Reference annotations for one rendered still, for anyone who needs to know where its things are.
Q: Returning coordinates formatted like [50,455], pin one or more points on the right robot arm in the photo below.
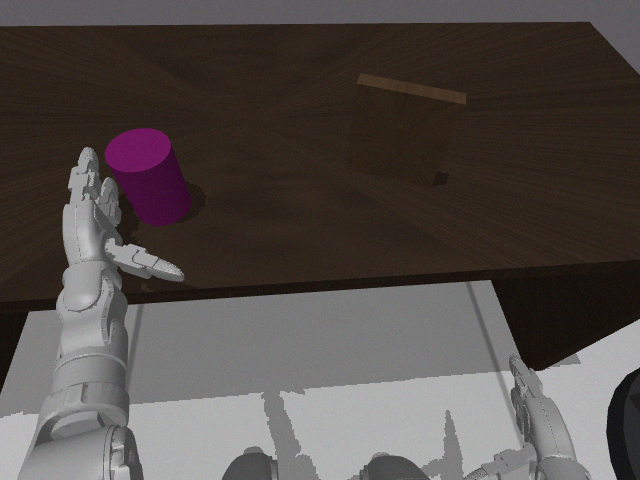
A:
[561,469]

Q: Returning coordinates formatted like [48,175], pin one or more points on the right robot hand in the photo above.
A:
[539,420]

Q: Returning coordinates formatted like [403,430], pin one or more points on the desk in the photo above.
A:
[538,190]

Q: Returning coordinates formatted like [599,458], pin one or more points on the left robot hand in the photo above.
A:
[89,222]

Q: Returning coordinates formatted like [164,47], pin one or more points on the left robot arm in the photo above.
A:
[82,432]

